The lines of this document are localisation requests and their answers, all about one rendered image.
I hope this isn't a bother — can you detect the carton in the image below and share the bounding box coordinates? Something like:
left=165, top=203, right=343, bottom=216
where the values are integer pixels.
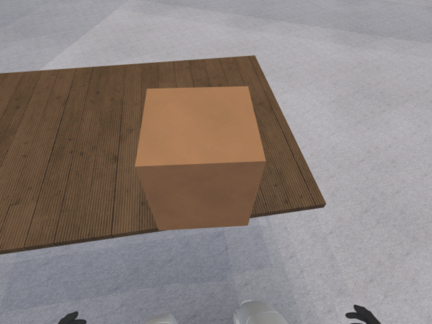
left=135, top=86, right=266, bottom=231

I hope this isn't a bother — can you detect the right robot thigh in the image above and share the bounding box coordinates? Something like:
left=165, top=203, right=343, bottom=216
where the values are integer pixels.
left=233, top=301, right=288, bottom=324

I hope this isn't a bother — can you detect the right robot hand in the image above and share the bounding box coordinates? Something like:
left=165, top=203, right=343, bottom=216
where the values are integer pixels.
left=346, top=305, right=381, bottom=324

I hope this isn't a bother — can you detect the table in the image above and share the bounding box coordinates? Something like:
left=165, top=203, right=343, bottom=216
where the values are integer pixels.
left=0, top=55, right=326, bottom=254

